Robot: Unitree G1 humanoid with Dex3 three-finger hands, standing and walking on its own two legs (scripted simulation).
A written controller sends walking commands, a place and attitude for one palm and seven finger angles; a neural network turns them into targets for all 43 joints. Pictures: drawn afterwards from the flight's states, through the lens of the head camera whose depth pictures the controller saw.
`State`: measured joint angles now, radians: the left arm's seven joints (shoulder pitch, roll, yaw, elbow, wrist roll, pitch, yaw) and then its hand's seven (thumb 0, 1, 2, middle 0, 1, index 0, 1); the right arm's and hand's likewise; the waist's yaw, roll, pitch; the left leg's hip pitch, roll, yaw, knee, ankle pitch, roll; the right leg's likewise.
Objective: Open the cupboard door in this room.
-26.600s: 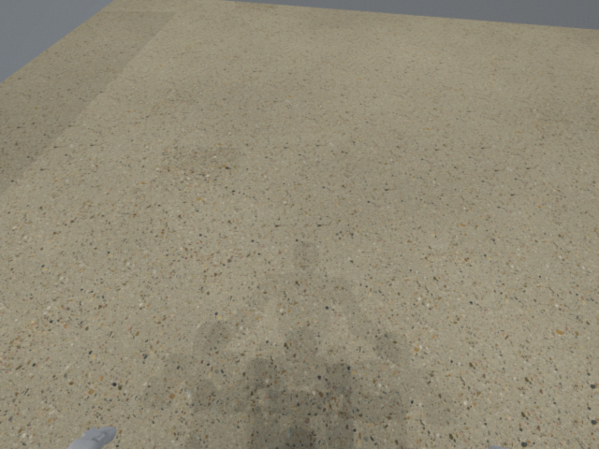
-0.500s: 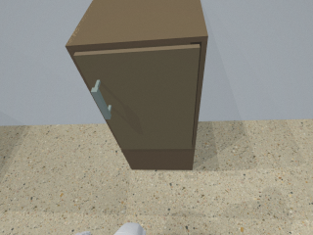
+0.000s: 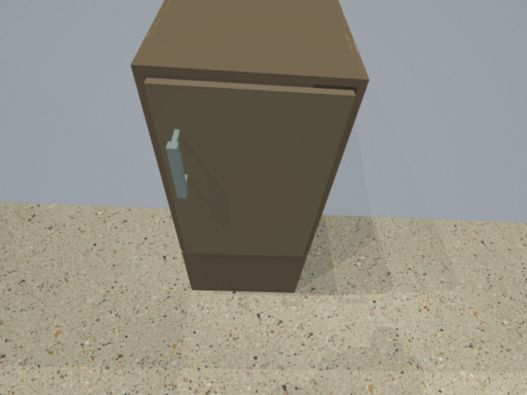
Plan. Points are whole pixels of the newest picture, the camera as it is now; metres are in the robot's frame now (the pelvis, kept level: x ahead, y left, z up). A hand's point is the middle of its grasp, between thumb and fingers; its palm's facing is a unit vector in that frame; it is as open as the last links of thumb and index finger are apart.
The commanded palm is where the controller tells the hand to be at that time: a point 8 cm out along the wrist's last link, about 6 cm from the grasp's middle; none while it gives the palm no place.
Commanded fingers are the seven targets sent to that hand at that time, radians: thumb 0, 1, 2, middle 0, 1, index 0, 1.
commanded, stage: look again from close up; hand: left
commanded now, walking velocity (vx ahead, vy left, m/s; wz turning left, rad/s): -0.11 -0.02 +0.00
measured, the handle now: (179, 165) +0.54 +0.20 -0.01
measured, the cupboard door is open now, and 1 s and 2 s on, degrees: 0 0 0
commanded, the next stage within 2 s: raise the hand with hooked fingers in 0.54 s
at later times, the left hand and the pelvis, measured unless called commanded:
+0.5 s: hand out of the picture +0.06 +0.15 -0.17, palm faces +0.03 -0.97 -0.24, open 7.3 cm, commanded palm none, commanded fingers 0.00 0.90 0.90 -0.20 -0.30 -0.20 -0.30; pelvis +0.00 -0.03 -0.01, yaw +0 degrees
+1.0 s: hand (157, 381) +0.15 +0.16 -0.04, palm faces -0.04 -1.00 -0.01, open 8.3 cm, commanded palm +0.11 +0.23 -0.06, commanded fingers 0.00 0.46 0.71 -0.23 -0.58 -0.23 -0.58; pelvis -0.08 -0.02 -0.09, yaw +0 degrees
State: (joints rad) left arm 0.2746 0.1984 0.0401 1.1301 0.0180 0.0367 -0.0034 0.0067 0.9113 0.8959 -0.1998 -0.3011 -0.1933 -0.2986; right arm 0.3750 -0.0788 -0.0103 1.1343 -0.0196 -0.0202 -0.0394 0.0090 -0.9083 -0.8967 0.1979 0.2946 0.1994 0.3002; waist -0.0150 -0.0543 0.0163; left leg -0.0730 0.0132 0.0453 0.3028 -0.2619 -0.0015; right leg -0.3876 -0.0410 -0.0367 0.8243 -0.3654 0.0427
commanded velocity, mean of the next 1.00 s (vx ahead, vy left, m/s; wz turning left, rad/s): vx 0.00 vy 0.00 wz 0.00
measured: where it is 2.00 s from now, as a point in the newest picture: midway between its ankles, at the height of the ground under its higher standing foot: outside the picture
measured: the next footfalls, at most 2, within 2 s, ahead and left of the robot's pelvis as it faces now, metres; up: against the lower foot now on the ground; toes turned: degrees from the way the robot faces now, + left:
right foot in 0.10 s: +0.03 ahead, -0.13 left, +0.00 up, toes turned -3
